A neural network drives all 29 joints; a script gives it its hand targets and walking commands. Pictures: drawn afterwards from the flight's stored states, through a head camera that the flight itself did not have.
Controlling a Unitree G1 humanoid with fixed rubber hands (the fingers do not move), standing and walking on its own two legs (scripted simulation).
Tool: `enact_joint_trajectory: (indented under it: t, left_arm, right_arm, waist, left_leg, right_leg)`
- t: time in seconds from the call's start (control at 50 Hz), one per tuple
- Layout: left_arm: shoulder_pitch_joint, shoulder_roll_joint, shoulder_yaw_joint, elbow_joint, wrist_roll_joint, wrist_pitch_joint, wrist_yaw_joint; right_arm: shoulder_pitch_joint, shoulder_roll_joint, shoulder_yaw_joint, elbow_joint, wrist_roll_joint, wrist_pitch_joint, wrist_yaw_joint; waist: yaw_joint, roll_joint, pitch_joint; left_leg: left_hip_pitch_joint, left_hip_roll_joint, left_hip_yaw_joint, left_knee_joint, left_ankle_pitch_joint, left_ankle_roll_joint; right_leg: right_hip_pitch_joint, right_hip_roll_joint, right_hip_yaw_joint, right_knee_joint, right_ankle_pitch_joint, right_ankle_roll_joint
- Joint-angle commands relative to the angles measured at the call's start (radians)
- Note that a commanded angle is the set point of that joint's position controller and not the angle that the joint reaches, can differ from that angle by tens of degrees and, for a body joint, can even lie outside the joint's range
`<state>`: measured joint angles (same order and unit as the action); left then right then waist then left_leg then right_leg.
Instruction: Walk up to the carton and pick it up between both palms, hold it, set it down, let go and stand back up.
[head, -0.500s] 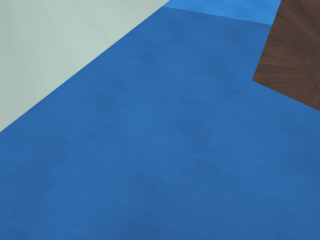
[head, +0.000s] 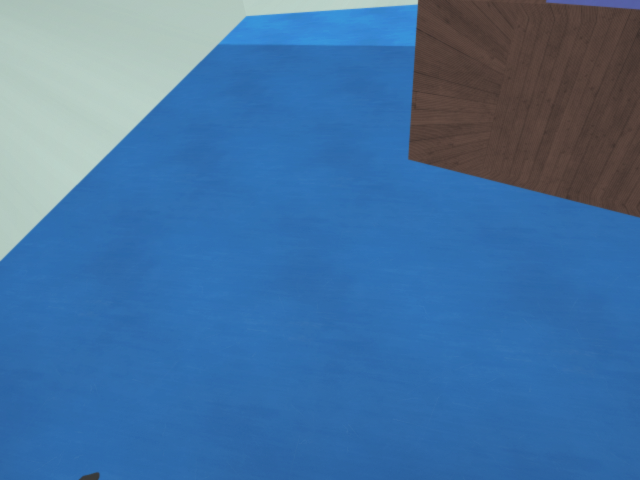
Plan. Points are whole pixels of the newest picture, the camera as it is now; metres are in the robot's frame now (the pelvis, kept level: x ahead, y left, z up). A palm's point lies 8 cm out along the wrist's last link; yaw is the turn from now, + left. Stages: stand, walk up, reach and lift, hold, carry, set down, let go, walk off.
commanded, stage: walk up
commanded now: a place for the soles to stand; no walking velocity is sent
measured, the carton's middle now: out of the picture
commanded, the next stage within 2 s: none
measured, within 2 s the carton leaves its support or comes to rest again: neither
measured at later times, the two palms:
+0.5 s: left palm (231, 292) +0.44 +0.23 -0.06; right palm out of the picture +0.06 -0.34 -0.03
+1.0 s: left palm (324, 212) +0.64 +0.08 -0.05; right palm out of the picture +0.36 -0.49 -0.07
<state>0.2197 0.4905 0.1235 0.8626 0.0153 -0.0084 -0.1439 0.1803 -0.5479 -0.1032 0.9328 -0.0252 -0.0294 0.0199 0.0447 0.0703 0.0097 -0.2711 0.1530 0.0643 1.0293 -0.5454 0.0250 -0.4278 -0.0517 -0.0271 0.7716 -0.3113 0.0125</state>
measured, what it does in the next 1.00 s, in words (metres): walks ahead, turning right: left foot, then right foot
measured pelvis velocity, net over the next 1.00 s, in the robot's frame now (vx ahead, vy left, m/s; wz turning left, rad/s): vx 0.43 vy -0.17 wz -0.51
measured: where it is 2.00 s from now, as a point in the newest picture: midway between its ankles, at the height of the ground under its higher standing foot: (475, 315)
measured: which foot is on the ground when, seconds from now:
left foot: up 0.00-0.24, down 0.26-0.76, up 0.78-1.00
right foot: down 0.00-0.26, up 0.28-0.68, down 0.70-1.00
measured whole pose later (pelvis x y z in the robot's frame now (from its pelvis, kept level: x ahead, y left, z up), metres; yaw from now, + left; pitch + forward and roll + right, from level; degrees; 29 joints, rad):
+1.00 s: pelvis +0.43 -0.17 +0.03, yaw -29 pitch -2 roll -1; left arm 0.29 0.40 0.04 0.81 -0.01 -0.06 -0.07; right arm 0.26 -0.44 -0.05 0.77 -0.01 -0.06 0.06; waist 0.01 0.07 0.09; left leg -0.55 0.16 -0.01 0.99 -0.20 0.01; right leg -0.15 0.09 0.01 0.46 -0.26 -0.07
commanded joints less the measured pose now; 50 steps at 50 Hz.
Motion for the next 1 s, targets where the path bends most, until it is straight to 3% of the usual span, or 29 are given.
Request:
enact_joint_trajectory:
  t: [0.0, 0.06, 0.12, 0.16, 0.18, 0.2, 0.22, 0.24, 0.26, 0.28, 0.3, 0.32, 0.34, 0.36, 0.42, 0.5, 0.6, 0.64, 0.66, 0.68, 0.7, 0.72, 0.74, 0.76, 0.78, 0.8, 0.82, 0.9, 0.98]
  left_arm:
    - [-0.034, 0.265, 0.053, -0.077, -0.022, -0.017, 0.045]
    - [-0.063, 0.240, 0.032, -0.100, -0.006, -0.023, 0.036]
    - [-0.060, 0.236, 0.026, -0.117, -0.003, -0.029, 0.038]
    - [-0.114, 0.234, 0.024, -0.136, -0.004, -0.028, 0.039]
    - [-0.157, 0.224, 0.021, -0.149, -0.002, -0.025, 0.041]
    - [-0.174, 0.182, 0.009, -0.163, 0.004, -0.024, 0.044]
    - [-0.147, 0.094, -0.014, -0.175, 0.006, -0.025, 0.050]
    - [-0.105, 0.062, -0.021, -0.177, -0.006, -0.026, 0.055]
    - [-0.044, 0.114, -0.019, -0.148, -0.005, -0.025, 0.060]
    - [0.017, 0.138, -0.024, -0.140, -0.011, -0.033, 0.061]
    - [0.007, 0.187, -0.008, -0.105, 0.001, -0.031, 0.061]
    - [-0.002, 0.213, 0.012, -0.081, -0.004, -0.033, 0.055]
    - [-0.010, 0.186, 0.013, -0.062, -0.016, -0.034, 0.049]
    - [-0.023, 0.169, 0.011, -0.060, -0.020, -0.030, 0.042]
    - [-0.118, 0.118, -0.009, -0.096, -0.022, -0.018, 0.022]
    - [-0.283, 0.090, -0.027, -0.154, -0.019, -0.016, 0.011]
    - [-0.359, 0.088, -0.037, -0.165, -0.009, -0.016, 0.004]
    - [-0.319, 0.095, -0.032, -0.153, -0.005, -0.014, 0.013]
    - [-0.242, 0.113, -0.022, -0.134, -0.005, -0.015, 0.021]
    - [-0.089, 0.152, -0.002, -0.094, -0.002, -0.019, 0.036]
    - [0.108, 0.221, 0.029, -0.050, 0.006, -0.025, 0.055]
    - [0.226, 0.336, 0.064, -0.042, -0.002, -0.028, 0.075]
    - [0.185, 0.311, 0.063, -0.070, -0.023, -0.027, 0.083]
    - [0.106, 0.268, 0.052, -0.101, -0.041, -0.028, 0.093]
    - [0.048, 0.226, 0.036, -0.118, -0.045, -0.035, 0.103]
    - [0.033, 0.184, 0.018, -0.122, -0.046, -0.043, 0.109]
    - [0.008, 0.143, 0.003, -0.129, -0.049, -0.051, 0.110]
    - [-0.002, 0.167, 0.003, -0.147, -0.030, -0.090, 0.095]
    - [0.071, 0.183, 0.009, -0.141, -0.015, -0.107, 0.090]
  right_arm:
    - [-0.006, -0.162, -0.016, -0.107, 0.028, -0.067, 0.013]
    - [0.022, -0.146, -0.013, -0.101, 0.018, -0.061, 0.025]
    - [0.035, -0.137, -0.020, -0.116, 0.016, -0.065, 0.025]
    - [0.118, -0.134, -0.029, -0.103, 0.017, -0.072, 0.022]
    - [0.200, -0.133, -0.036, -0.084, 0.019, -0.076, 0.019]
    - [0.302, -0.149, -0.050, -0.060, 0.017, -0.084, 0.009]
    - [0.400, -0.199, -0.069, -0.049, 0.001, -0.091, -0.008]
    - [0.367, -0.245, -0.069, -0.083, -0.020, -0.103, -0.021]
    - [0.244, -0.230, -0.060, -0.125, -0.004, -0.108, -0.025]
    - [0.120, -0.266, -0.058, -0.145, 0.015, -0.117, -0.023]
    - [0.012, -0.232, -0.052, -0.160, 0.013, -0.124, -0.016]
    - [0.011, -0.181, -0.039, -0.161, 0.005, -0.129, -0.014]
    - [0.060, -0.143, -0.023, -0.148, 0.003, -0.132, -0.013]
    - [0.111, -0.135, -0.019, -0.134, 0.010, -0.132, -0.012]
    - [0.189, -0.147, -0.030, -0.115, 0.015, -0.123, -0.012]
    - [0.240, -0.165, -0.035, -0.126, 0.015, -0.112, -0.010]
    - [0.261, -0.203, -0.040, -0.125, 0.014, -0.091, -0.012]
    - [0.256, -0.214, -0.040, -0.124, 0.015, -0.081, -0.016]
    - [0.245, -0.213, -0.036, -0.129, 0.013, -0.077, -0.017]
    - [0.241, -0.191, -0.025, -0.138, 0.011, -0.070, -0.015]
    - [0.249, -0.125, 0.000, -0.156, 0.014, -0.066, -0.008]
    - [0.281, -0.075, 0.019, -0.184, 0.050, -0.073, -0.005]
    - [0.263, -0.127, 0.011, -0.180, 0.057, -0.078, -0.008]
    - [0.253, -0.135, 0.004, -0.177, 0.064, -0.079, -0.011]
    - [0.233, -0.114, 0.007, -0.175, 0.058, -0.077, -0.008]
    - [0.212, -0.095, 0.009, -0.177, 0.045, -0.072, -0.008]
    - [0.222, -0.077, 0.011, -0.174, 0.031, -0.062, -0.003]
    - [0.218, -0.062, -0.003, -0.182, 0.018, -0.038, 0.025]
    - [0.062, -0.062, -0.012, -0.229, 0.012, -0.031, 0.045]
  waist:
    - [-0.032, -0.235, 0.036]
    - [-0.047, -0.272, 0.068]
    - [-0.060, -0.243, 0.053]
    - [-0.117, -0.216, 0.019]
    - [-0.171, -0.182, 0.005]
    - [-0.230, -0.089, -0.029]
    - [-0.286, 0.171, -0.055]
    - [-0.236, 0.240, -0.002]
    - [-0.146, 0.059, 0.079]
    - [-0.088, 0.120, 0.034]
    - [-0.048, 0.068, 0.077]
    - [-0.040, 0.015, 0.090]
    - [-0.052, -0.006, 0.086]
    - [-0.065, 0.014, 0.084]
    - [-0.105, 0.071, 0.069]
    - [-0.142, 0.068, 0.071]
    - [-0.145, 0.031, 0.065]
    - [-0.108, 0.020, 0.048]
    - [-0.057, -0.004, 0.008]
    - [0.027, -0.077, -0.091]
    - [0.121, -0.218, -0.222]
    - [0.151, -0.430, -0.334]
    - [0.114, -0.305, -0.344]
    - [0.065, -0.175, -0.269]
    - [0.021, -0.098, -0.163]
    - [-0.005, -0.091, -0.068]
    - [-0.037, -0.091, -0.012]
    - [-0.065, -0.158, 0.013]
    - [-0.018, -0.176, 0.087]
  left_leg:
    - [-0.313, -0.023, -0.065, 0.027, 0.069, 0.004]
    - [-0.152, -0.071, -0.009, -0.167, 0.089, -0.002]
    - [-0.091, -0.084, -0.003, -0.289, 0.253, -0.005]
    - [0.078, -0.096, 0.017, -0.331, 0.336, 0.001]
    - [0.219, -0.099, 0.020, -0.390, 0.389, 0.008]
    - [0.431, -0.089, -0.024, -0.444, 0.374, 0.023]
    - [0.531, 0.013, -0.195, -0.627, 0.093, 0.030]
    - [0.403, 0.232, -0.599, -0.841, -0.238, 0.038]
    - [0.241, 0.273, -0.674, -0.932, -0.295, 0.029]
    - [0.217, 0.341, -0.755, -1.007, -0.349, 0.068]
    - [0.153, 0.325, -0.666, -0.975, -0.308, 0.095]
    - [0.161, 0.243, -0.496, -0.921, -0.146, 0.090]
    - [0.170, 0.166, -0.317, -0.891, 0.060, 0.059]
    - [0.191, 0.122, -0.209, -0.868, 0.212, 0.035]
    - [0.285, 0.104, -0.056, -0.825, 0.462, 0.063]
    - [0.314, 0.115, 0.005, -0.826, 0.567, 0.088]
    - [0.299, 0.142, 0.069, -0.800, 0.584, 0.107]
    - [0.293, 0.168, 0.087, -0.722, 0.700, 0.106]
    - [0.262, 0.167, 0.110, -0.605, 0.794, 0.096]
    - [0.166, 0.128, 0.154, -0.377, 0.812, 0.070]
    - [-0.100, 0.044, 0.163, -0.072, 0.635, 0.040]
    - [-0.394, -0.123, 0.119, 0.204, 0.202, -0.009]
    - [-0.439, -0.096, -0.058, 0.256, 0.044, 0.012]
    - [-0.441, -0.038, -0.087, 0.284, 0.082, 0.013]
    - [-0.399, -0.016, -0.085, 0.266, 0.143, 0.006]
    - [-0.350, -0.010, -0.090, 0.219, 0.170, 0.008]
    - [-0.267, 0.005, -0.100, 0.147, 0.205, 0.011]
    - [-0.229, -0.009, -0.050, 0.024, 0.355, -0.013]
    - [-0.289, 0.007, -0.048, -0.198, 0.432, -0.026]
  right_leg:
    - [0.216, -0.195, 0.488, -0.540, -0.354, -0.228]
    - [0.038, -0.139, 0.380, -0.562, -0.331, -0.217]
    - [0.043, -0.134, 0.375, -0.561, -0.266, -0.214]
    - [-0.053, -0.124, 0.355, -0.504, -0.285, -0.204]
    - [-0.141, -0.104, 0.327, -0.427, -0.309, -0.187]
    - [-0.280, -0.043, 0.272, -0.252, -0.299, -0.155]
    - [-0.393, 0.108, 0.161, 0.062, -0.292, -0.117]
    - [-0.446, 0.177, 0.197, 0.343, -0.187, -0.076]
    - [-0.360, 0.115, 0.233, 0.413, -0.097, -0.071]
    - [-0.365, 0.070, 0.228, 0.455, -0.046, -0.070]
    - [-0.337, 0.003, 0.206, 0.459, -0.010, -0.056]
    - [-0.295, -0.023, 0.211, 0.400, 0.038, -0.035]
    - [-0.249, -0.020, 0.196, 0.326, 0.080, -0.019]
    - [-0.225, -0.013, 0.172, 0.278, 0.109, -0.010]
    - [-0.258, 0.002, 0.112, 0.179, 0.144, -0.003]
    - [-0.246, -0.003, 0.041, 0.002, 0.176, -0.016]
    - [-0.068, -0.003, -0.060, -0.218, 0.188, -0.068]
    - [0.026, 0.010, -0.066, -0.251, 0.155, -0.091]
    - [0.151, 0.032, -0.065, -0.267, 0.144, -0.105]
    - [0.393, 0.064, -0.058, -0.294, 0.135, -0.134]
    - [0.732, 0.001, 0.078, -0.277, 0.064, -0.192]
    - [0.973, -0.274, 0.598, -0.346, 0.139, -0.338]
    - [0.932, -0.320, 0.701, -0.384, 0.222, -0.400]
    - [0.824, -0.309, 0.545, -0.381, 0.309, -0.344]
    - [0.676, -0.268, 0.408, -0.365, 0.490, -0.288]
    - [0.522, -0.212, 0.330, -0.361, 0.612, -0.257]
    - [0.348, -0.167, 0.264, -0.400, 0.587, -0.226]
    - [0.220, -0.100, 0.182, -0.487, 0.440, -0.229]
    - [0.208, -0.097, 0.209, -0.542, 0.273, -0.201]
